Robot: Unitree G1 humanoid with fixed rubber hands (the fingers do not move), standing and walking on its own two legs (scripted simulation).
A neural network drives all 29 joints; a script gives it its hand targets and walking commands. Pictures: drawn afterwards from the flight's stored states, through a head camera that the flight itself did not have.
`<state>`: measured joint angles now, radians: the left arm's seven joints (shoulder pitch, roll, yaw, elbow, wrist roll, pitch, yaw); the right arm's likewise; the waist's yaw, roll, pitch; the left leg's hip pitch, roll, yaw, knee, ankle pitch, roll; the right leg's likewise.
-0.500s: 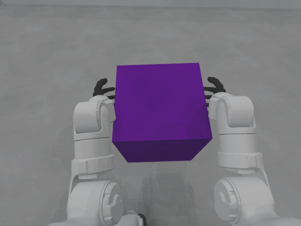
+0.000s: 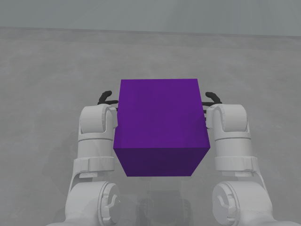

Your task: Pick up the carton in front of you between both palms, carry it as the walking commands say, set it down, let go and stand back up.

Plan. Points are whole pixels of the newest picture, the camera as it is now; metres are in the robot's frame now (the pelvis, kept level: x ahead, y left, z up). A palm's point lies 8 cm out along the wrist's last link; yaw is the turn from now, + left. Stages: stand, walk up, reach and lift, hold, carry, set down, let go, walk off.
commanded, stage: carry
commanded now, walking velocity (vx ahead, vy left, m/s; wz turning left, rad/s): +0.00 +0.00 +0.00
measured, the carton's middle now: (158, 132) +0.39 +0.00 +0.02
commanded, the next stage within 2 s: hold in 1.38 s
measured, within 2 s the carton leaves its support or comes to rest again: neither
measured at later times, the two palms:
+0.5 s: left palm (108, 161) +0.28 +0.13 +0.05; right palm (223, 161) +0.28 -0.16 +0.05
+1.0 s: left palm (103, 176) +0.24 +0.14 +0.05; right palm (229, 177) +0.24 -0.16 +0.05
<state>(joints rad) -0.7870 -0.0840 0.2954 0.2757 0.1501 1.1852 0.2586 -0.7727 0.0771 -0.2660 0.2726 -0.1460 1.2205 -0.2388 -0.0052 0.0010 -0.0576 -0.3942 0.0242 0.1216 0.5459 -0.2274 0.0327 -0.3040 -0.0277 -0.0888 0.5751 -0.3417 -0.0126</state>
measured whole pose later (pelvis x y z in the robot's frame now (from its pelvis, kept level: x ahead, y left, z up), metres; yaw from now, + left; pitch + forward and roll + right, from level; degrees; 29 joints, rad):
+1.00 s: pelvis -0.05 -0.01 +0.00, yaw -1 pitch +1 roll +0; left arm -0.25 -0.15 0.22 0.29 0.29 0.72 0.02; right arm -0.25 0.15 -0.20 0.30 -0.28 0.74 -0.02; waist 0.00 0.00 -0.18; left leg -0.38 0.06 0.12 0.51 -0.15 0.01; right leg -0.29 0.00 -0.10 0.54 -0.27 -0.04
